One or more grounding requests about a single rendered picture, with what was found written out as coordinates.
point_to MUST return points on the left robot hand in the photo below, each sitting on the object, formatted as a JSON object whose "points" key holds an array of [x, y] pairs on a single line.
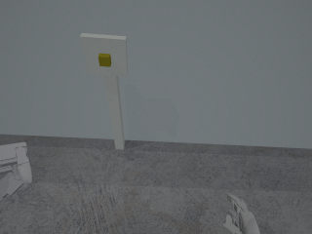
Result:
{"points": [[15, 164]]}

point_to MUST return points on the panel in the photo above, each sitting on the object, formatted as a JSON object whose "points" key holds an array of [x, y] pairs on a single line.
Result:
{"points": [[116, 47]]}

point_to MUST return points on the right robot hand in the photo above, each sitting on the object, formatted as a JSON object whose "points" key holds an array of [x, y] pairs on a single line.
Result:
{"points": [[245, 222]]}

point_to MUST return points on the button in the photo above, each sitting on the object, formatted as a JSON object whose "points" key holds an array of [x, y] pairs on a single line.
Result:
{"points": [[104, 60]]}

